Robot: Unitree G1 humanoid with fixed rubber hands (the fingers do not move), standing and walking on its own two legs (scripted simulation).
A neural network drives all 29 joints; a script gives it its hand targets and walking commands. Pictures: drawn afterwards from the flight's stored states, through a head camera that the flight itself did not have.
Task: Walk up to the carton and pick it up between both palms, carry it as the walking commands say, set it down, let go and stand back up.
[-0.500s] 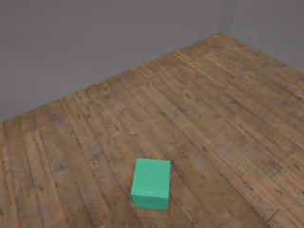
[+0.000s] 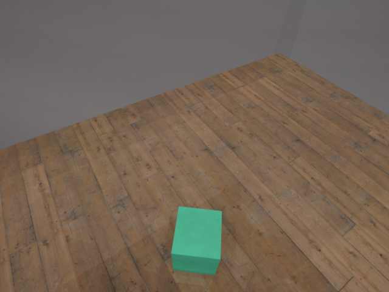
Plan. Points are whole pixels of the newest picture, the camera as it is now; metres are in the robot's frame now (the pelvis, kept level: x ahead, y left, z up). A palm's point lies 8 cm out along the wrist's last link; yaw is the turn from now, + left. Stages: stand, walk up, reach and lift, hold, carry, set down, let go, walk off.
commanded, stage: walk up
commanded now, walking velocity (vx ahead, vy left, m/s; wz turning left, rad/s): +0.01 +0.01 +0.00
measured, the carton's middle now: (197, 241) +0.46 -0.01 -0.65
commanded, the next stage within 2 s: stand in 1.14 s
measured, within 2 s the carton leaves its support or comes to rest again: neither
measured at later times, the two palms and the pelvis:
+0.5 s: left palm out of the picture +0.06 +0.13 -0.12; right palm out of the picture -0.05 -0.32 -0.15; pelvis +0.00 -0.09 +0.01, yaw -2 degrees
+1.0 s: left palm out of the picture +0.01 +0.13 -0.14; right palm out of the picture -0.02 -0.28 -0.15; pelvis +0.01 -0.08 +0.00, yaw -2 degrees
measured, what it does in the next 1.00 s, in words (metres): steps on the spot: right foot, then left foot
